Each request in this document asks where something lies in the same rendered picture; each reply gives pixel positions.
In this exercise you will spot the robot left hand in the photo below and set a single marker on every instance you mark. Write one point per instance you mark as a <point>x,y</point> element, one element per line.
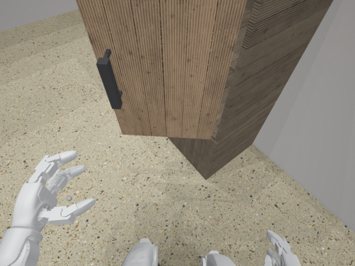
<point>29,208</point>

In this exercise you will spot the robot right thigh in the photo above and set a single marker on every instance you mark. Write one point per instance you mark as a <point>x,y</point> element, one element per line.
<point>216,260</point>

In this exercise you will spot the left robot shin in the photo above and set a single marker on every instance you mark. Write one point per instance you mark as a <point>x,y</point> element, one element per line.
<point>145,240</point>

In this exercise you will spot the handle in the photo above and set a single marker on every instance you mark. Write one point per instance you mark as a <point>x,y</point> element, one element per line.
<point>107,75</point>

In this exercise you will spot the left robot forearm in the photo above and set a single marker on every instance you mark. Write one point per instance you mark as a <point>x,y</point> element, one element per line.
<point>20,246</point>

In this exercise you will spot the cupboard door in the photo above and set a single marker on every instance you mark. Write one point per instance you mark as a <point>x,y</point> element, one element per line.
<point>170,58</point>

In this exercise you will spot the robot right hand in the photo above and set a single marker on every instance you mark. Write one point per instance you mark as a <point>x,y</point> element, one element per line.
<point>283,249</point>

